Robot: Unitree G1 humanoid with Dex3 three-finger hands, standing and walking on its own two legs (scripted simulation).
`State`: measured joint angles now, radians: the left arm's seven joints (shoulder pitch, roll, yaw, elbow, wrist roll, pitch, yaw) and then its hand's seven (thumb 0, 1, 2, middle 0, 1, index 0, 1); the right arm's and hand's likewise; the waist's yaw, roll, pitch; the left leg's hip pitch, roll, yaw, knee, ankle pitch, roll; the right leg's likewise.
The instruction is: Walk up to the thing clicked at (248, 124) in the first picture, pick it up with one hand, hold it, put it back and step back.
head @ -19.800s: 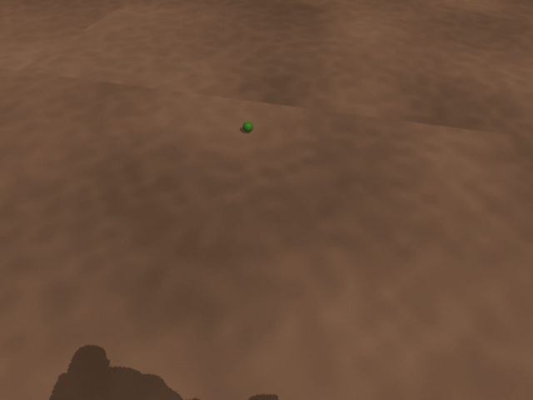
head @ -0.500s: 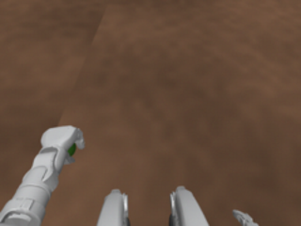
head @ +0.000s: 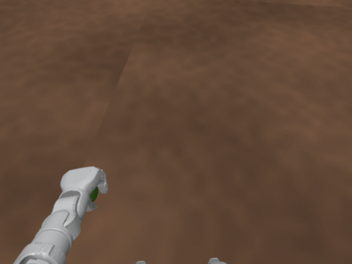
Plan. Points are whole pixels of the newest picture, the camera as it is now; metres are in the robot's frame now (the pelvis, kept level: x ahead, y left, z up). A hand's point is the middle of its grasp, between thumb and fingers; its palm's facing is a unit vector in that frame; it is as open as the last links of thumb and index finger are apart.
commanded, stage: lift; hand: left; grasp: from above
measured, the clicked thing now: (85, 192) +0.34 +0.24 -0.10
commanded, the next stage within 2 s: hold in 0.04 s
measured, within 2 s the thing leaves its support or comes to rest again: neither
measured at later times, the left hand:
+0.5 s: hand (80, 185) +0.33 +0.23 -0.03, palm faces -0.45 -0.07 -0.89, open 6.8 cm
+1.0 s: hand (79, 188) +0.31 +0.22 -0.01, palm faces -0.45 -0.06 -0.89, open 6.9 cm
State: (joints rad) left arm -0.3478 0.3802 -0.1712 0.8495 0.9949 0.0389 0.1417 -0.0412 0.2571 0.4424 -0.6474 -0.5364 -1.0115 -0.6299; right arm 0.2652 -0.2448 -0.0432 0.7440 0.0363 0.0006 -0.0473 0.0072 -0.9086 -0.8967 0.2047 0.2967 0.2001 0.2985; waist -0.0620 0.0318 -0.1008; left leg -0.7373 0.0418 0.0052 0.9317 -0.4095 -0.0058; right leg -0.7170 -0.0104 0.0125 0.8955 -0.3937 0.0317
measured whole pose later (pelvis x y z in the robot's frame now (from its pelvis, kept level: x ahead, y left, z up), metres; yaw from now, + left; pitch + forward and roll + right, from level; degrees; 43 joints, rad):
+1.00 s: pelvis +0.02 +0.00 +0.04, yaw -1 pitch +4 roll +0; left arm -0.23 0.39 -0.19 0.65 1.01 0.01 0.00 0.00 0.22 0.52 -0.62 -0.61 -0.95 -0.70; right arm 0.23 -0.26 -0.05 0.68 0.06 0.07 -0.04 0.01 -0.91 -0.90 0.20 0.30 0.20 0.30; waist 0.00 0.04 -0.05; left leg -0.38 0.03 0.04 0.60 -0.30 -0.01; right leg -0.38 -0.02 0.03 0.59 -0.29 0.03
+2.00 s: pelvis +0.01 -0.01 +0.05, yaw -1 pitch +1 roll +0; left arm -0.23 0.39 -0.20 0.62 0.99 0.00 -0.03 0.01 0.22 0.53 -0.60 -0.67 -0.92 -0.74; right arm 0.19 -0.25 -0.04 0.68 0.07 0.07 -0.06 0.01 -0.92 -0.90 0.20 0.30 0.20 0.30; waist 0.01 0.05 -0.02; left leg -0.28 0.03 0.04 0.49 -0.23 -0.01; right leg -0.29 -0.02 0.04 0.51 -0.24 0.03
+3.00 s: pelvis -0.04 +0.00 -0.16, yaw -1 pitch +32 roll -2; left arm -0.70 0.42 -0.05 1.23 1.16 -0.04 0.37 -0.02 0.23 0.50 -0.63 -0.60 -0.98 -0.69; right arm 0.24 -0.24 -0.07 0.75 -0.05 -0.01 0.00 0.01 -0.91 -0.89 0.20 0.30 0.20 0.30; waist -0.14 0.06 -0.20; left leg -1.62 0.03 -0.02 1.65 -0.60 0.00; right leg -1.59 -0.01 0.02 1.62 -0.59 0.04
